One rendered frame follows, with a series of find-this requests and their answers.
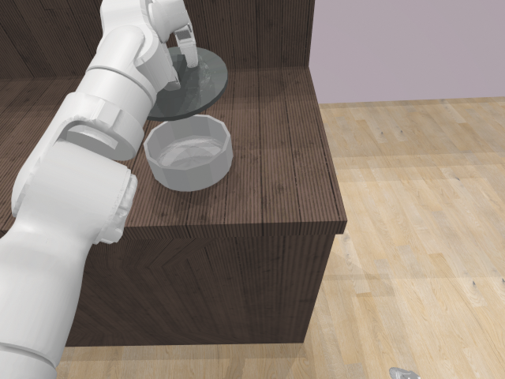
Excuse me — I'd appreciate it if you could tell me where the pot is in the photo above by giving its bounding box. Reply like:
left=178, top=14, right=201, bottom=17
left=144, top=114, right=233, bottom=192

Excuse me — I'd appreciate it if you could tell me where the table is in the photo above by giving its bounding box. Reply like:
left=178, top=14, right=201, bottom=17
left=0, top=0, right=347, bottom=347

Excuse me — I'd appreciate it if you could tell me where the robot left upper arm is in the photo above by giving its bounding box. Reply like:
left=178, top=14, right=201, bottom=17
left=0, top=138, right=138, bottom=379

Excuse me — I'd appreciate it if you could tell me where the robot left forearm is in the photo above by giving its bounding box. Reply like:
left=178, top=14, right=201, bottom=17
left=11, top=0, right=172, bottom=218

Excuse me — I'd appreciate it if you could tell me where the knob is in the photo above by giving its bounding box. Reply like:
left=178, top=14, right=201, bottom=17
left=170, top=54, right=187, bottom=81

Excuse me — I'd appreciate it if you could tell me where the lid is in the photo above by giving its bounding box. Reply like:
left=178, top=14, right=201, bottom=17
left=147, top=47, right=228, bottom=122

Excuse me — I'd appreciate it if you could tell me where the left robot hand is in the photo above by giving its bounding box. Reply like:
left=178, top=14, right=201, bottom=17
left=156, top=0, right=198, bottom=91

